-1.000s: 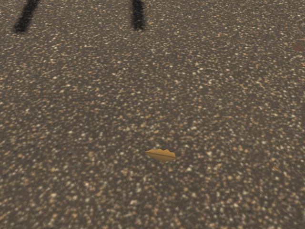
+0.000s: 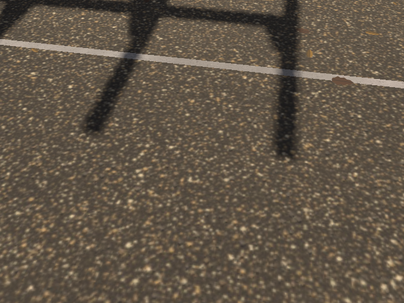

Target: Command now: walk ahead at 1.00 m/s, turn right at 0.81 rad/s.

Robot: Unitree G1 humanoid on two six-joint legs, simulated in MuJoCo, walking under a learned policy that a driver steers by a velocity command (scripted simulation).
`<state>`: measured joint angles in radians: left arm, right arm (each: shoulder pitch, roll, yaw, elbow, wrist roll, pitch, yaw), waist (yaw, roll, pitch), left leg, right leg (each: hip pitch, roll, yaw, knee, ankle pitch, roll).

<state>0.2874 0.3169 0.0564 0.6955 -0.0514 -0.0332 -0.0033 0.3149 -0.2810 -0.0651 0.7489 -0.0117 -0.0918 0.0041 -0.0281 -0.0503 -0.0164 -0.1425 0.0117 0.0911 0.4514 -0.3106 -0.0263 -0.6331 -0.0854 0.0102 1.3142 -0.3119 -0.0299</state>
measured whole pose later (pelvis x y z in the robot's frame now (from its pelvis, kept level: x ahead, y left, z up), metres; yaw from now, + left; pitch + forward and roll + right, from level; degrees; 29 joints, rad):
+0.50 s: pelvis +0.42 -0.10 +0.00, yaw -27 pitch -1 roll +0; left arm 0.44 0.26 0.03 0.72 -0.01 -0.06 -0.01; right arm 0.03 -0.28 -0.01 0.60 -0.02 -0.13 0.01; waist 0.08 0.02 0.06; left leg -0.69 0.11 -0.14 0.90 -0.08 -0.04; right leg -0.11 0.17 0.11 0.43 -0.28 -0.15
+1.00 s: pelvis +0.82 -0.18 +0.01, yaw -21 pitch +0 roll +0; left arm 0.08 0.30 0.02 0.70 0.01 -0.07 0.01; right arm 0.31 -0.26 -0.02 0.78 0.00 -0.08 0.02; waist -0.05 -0.03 0.10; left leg -0.17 -0.13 0.00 0.31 -0.14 0.12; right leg -0.63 -0.06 0.08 0.88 -0.19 0.03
